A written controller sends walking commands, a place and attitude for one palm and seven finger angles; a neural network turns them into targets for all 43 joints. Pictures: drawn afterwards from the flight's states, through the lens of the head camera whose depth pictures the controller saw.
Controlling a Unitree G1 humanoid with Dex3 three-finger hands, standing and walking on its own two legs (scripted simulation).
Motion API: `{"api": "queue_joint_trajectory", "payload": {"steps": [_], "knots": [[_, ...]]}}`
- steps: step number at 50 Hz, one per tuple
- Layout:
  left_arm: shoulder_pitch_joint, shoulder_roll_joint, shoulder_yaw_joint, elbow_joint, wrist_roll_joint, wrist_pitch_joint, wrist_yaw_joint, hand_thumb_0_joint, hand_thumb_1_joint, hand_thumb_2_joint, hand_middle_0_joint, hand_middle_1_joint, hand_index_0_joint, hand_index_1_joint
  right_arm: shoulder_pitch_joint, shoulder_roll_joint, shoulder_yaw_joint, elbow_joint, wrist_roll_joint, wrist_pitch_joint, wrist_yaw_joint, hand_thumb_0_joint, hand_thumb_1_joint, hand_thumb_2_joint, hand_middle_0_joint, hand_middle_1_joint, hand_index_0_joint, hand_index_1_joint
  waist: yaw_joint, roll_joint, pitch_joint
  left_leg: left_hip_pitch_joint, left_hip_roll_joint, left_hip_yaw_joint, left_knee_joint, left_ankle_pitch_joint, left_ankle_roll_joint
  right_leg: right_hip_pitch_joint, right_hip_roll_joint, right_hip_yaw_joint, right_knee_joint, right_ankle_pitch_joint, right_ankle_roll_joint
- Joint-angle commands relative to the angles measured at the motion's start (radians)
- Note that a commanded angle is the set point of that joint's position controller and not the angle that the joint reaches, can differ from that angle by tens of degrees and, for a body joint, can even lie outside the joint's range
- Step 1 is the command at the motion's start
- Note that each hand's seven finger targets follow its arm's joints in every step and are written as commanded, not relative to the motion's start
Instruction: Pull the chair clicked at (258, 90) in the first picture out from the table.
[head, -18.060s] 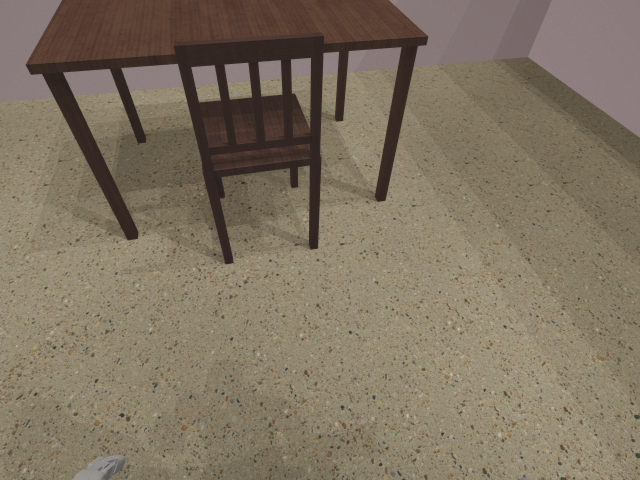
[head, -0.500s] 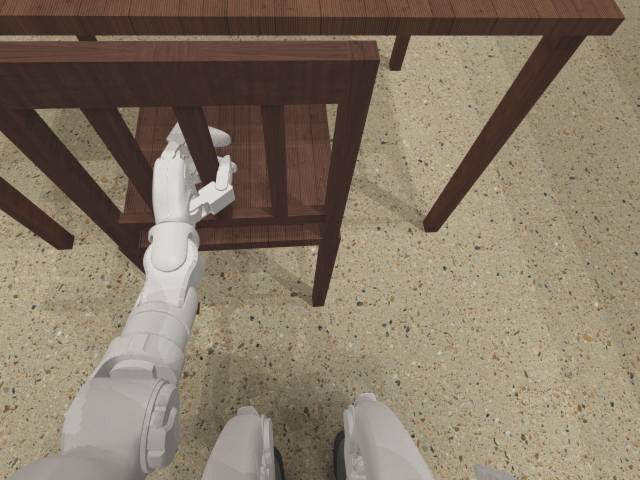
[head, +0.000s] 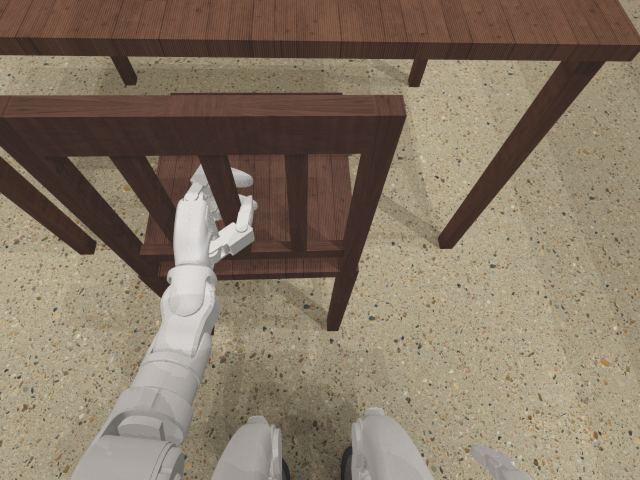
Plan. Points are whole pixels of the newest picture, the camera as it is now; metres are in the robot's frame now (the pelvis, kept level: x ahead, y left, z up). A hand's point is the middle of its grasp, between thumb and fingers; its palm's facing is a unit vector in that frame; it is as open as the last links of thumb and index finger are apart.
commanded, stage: hook a spindle and tug to test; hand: left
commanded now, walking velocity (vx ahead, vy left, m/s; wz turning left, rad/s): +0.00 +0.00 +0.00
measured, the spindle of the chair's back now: (230, 207) +0.45 +0.11 +0.01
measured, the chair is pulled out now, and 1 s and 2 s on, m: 0.03 0.14 0.28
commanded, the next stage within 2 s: step backward, pulling the chair out in 0.02 s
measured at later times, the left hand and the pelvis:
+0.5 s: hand (243, 239) +0.39 +0.09 +0.03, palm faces -0.12 -0.99 -0.11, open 5.5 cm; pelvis +0.00 +0.01 +0.09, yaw -1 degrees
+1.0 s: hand (248, 295) +0.32 +0.08 +0.03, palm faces -0.08 -0.99 -0.13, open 5.5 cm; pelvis -0.05 -0.01 +0.09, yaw -2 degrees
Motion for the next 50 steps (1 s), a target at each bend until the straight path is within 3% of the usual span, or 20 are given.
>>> {"api": "queue_joint_trajectory", "payload": {"steps": [1,6,7,8,10,12,13,14,16,18,19,22,26,32,35,38,43,45,48,50], "knots": [[-0.247,0.036,-0.034,-0.198,0.034,-0.084,-0.028,0.0,0.9,0.9,-0.5,-1.45,-0.5,-1.45,0.107,-0.141,-0.051,-0.064,0.004,-0.026,-0.019,0.0,-0.9,-0.9,0.2,0.3,0.2,0.3,-0.037,-0.023,-0.456,0.313,-0.004,-0.088,-0.102,0.579,-0.038,0.278,0.01,0.052,-0.092,0.525,-0.001],[-0.356,0.049,-0.028,-0.177,0.04,-0.088,-0.026,0.0,0.9,0.9,-0.5,-1.45,-0.5,-1.45,0.093,-0.141,-0.045,-0.054,0.004,-0.032,-0.028,0.0,-0.9,-0.9,0.2,0.3,0.2,0.3,-0.052,-0.009,-0.446,0.282,-0.013,-0.083,-0.092,0.513,-0.033,0.262,0.007,0.06,-0.094,0.48,0.0],[-0.456,0.307,0.069,-0.298,0.088,0.042,0.024,0.0,0.9,0.9,-0.5,-1.45,-0.5,-1.45,0.15,-0.133,-0.044,-0.149,0.065,0.041,-0.067,0.0,-0.9,-0.9,0.2,0.3,0.2,0.3,-0.001,0.007,-0.626,0.526,-0.003,-0.044,-0.292,0.473,-0.017,0.661,-0.054,0.156,-0.297,0.532,-0.002],[-0.503,0.273,0.029,-0.405,0.073,0.094,0.031,0.0,0.9,0.9,-0.5,-1.45,-0.5,-1.45,0.151,-0.121,-0.048,-0.173,0.086,0.058,-0.101,0.0,-0.9,-0.9,0.2,0.3,0.2,0.3,-0.021,0.038,-0.64,0.578,-0.008,-0.025,-0.343,0.492,-0.009,0.762,-0.063,0.165,-0.359,0.662,0.007],[-0.368,0.24,0.012,-0.338,0.069,0.163,0.033,0.0,0.9,0.9,-0.5,-1.45,-0.5,-1.45,0.112,-0.116,-0.035,-0.165,0.092,0.067,-0.133,0.0,-0.9,-0.9,0.2,0.3,0.2,0.3,-0.019,0.058,-0.57,0.582,0.0,-0.04,-0.385,0.561,-0.016,0.769,-0.084,0.15,-0.362,0.804,0.006],[-0.22,0.162,-0.046,-0.181,0.061,0.235,0.029,0.0,0.9,0.9,-0.5,-1.45,-0.5,-1.45,0.077,-0.112,-0.016,-0.145,0.096,0.087,-0.15,0.0,-0.9,-0.9,0.2,0.3,0.2,0.3,-0.015,-0.008,-0.448,0.554,0.016,-0.056,-0.441,0.54,-0.016,0.77,-0.097,0.139,-0.405,0.796,0.017],[-0.21,0.154,-0.064,-0.118,0.055,0.26,0.018,0.0,0.9,0.9,-0.5,-1.45,-0.5,-1.45,0.038,-0.117,-0.006,-0.127,0.099,0.088,-0.155,0.0,-0.9,-0.9,0.2,0.3,0.2,0.3,-0.015,-0.004,-0.298,0.505,0.041,-0.091,-0.536,0.4,-0.022,0.716,-0.114,0.134,-0.455,0.603,0.013],[-0.24,0.16,-0.06,-0.107,0.047,0.267,0.023,0.0,0.9,0.9,-0.5,-1.45,-0.5,-1.45,0.05,-0.128,-0.006,-0.116,0.102,0.089,-0.166,0.0,-0.9,-0.9,0.2,0.3,0.2,0.3,-0.006,-0.047,-0.278,0.523,0.053,-0.093,-0.551,0.414,-0.013,0.752,-0.107,0.132,-0.473,0.611,0.021],[-0.279,0.153,-0.067,-0.045,0.046,0.271,0.031,0.0,0.9,0.9,-0.5,-1.45,-0.5,-1.45,0.082,-0.136,-0.007,-0.091,0.096,0.088,-0.181,0.0,-0.9,-0.9,0.2,0.3,0.2,0.3,-0.014,-0.104,-0.308,0.607,0.061,-0.063,-0.559,0.571,-0.015,0.83,-0.122,0.147,-0.511,0.875,0.043],[-0.351,0.165,-0.068,-0.007,0.045,0.259,0.025,0.0,0.9,0.9,-0.5,-1.45,-0.5,-1.45,0.094,-0.141,-0.01,-0.063,0.091,0.085,-0.191,0.0,-0.9,-0.9,0.2,0.3,0.2,0.3,-0.014,-0.034,-0.331,0.682,0.071,-0.048,-0.585,0.725,-0.028,0.871,-0.143,0.154,-0.529,1.065,0.047],[-0.369,0.172,-0.067,0.02,0.046,0.255,0.019,0.0,0.9,0.9,-0.5,-1.45,-0.5,-1.45,0.099,-0.144,-0.013,-0.046,0.09,0.08,-0.196,0.0,-0.9,-0.9,0.2,0.3,0.2,0.3,-0.012,0.005,-0.323,0.728,0.083,-0.052,-0.595,0.807,-0.03,0.858,-0.141,0.151,-0.538,1.078,0.044],[-0.376,0.167,-0.074,0.076,0.049,0.244,0.001,0.0,0.9,0.9,-0.5,-1.45,-0.5,-1.45,0.1,-0.149,-0.023,-0.019,0.087,0.07,-0.203,0.0,-0.9,-0.9,0.2,0.3,0.2,0.3,-0.002,0.098,-0.309,0.874,0.118,-0.084,-0.603,1.018,-0.033,0.782,-0.112,0.132,-0.564,0.935,0.032],[-0.332,0.122,-0.1,0.108,0.044,0.233,-0.022,0.0,0.9,0.9,-0.5,-1.45,-0.5,-1.45,0.074,-0.143,-0.029,-0.016,0.086,0.053,-0.196,0.0,-0.9,-0.9,0.2,0.3,0.2,0.3,0.011,0.125,-0.276,0.942,0.164,-0.124,-0.655,1.007,-0.03,0.727,-0.071,0.118,-0.585,0.62,0.022],[-0.308,0.13,-0.079,0.085,0.052,0.208,-0.028,0.0,0.9,0.9,-0.5,-1.45,-0.5,-1.45,0.071,-0.138,-0.037,-0.002,0.062,0.027,-0.186,0.0,-0.9,-0.9,0.2,0.3,0.2,0.3,0.014,0.149,-0.261,1.118,0.217,-0.149,-0.67,1.325,-0.039,0.642,-0.043,0.108,-0.55,0.456,0.023],[-0.313,0.142,-0.063,0.074,0.053,0.198,-0.029,0.0,0.9,0.9,-0.5,-1.45,-0.5,-1.45,0.057,-0.137,-0.035,0.0,0.06,0.014,-0.182,0.0,-0.9,-0.9,0.2,0.3,0.2,0.3,0.016,0.094,-0.244,1.069,0.231,-0.139,-0.679,1.224,-0.026,0.689,-0.051,0.118,-0.561,0.467,0.019],[-0.315,0.164,-0.049,0.081,0.051,0.191,-0.025,0.0,0.9,0.9,-0.5,-1.45,-0.5,-1.45,0.046,-0.145,-0.036,0.01,0.068,-0.004,-0.189,0.0,-0.9,-0.9,0.2,0.3,0.2,0.3,0.022,0.052,-0.221,0.96,0.223,-0.121,-0.694,1.038,-0.016,0.767,-0.069,0.137,-0.575,0.576,0.014],[-0.319,0.2,-0.044,0.1,0.042,0.181,-0.016,0.0,0.9,0.9,-0.5,-1.45,-0.5,-1.45,0.059,-0.142,-0.039,0.042,0.085,-0.034,-0.207,0.0,-0.9,-0.9,0.2,0.3,0.2,0.3,0.018,-0.054,-0.277,0.841,0.129,-0.061,-0.638,0.668,-0.053,0.869,-0.164,0.225,-0.634,0.9,-0.011],[-0.337,0.209,-0.051,0.116,0.041,0.177,-0.01,0.0,0.9,0.9,-0.5,-1.45,-0.5,-1.45,0.051,-0.141,-0.037,0.056,0.089,-0.049,-0.208,0.0,-0.9,-0.9,0.2,0.3,0.2,0.3,0.019,-0.065,-0.276,0.817,0.076,-0.037,-0.602,0.465,-0.067,0.891,-0.222,0.286,-0.688,0.902,-0.025],[-0.325,0.226,-0.043,0.164,0.04,0.197,-0.003,0.0,0.9,0.9,-0.5,-1.45,-0.5,-1.45,0.023,-0.154,-0.034,0.062,0.096,-0.057,-0.206,0.0,-0.9,-0.9,0.2,0.3,0.2,0.3,0.035,-0.108,-0.226,0.731,0.02,-0.064,-0.542,0.169,-0.068,0.93,-0.299,0.355,-0.779,0.844,-0.031],[-0.341,0.209,-0.057,0.161,0.041,0.207,-0.001,0.0,0.9,0.9,-0.5,-1.45,-0.5,-1.45,0.006,-0.162,-0.032,0.066,0.104,-0.066,-0.204,0.0,-0.9,-0.9,0.2,0.3,0.2,0.3,0.042,-0.122,-0.203,0.705,0.009,-0.083,-0.516,0.134,-0.065,0.943,-0.323,0.354,-0.819,0.766,-0.033]]}}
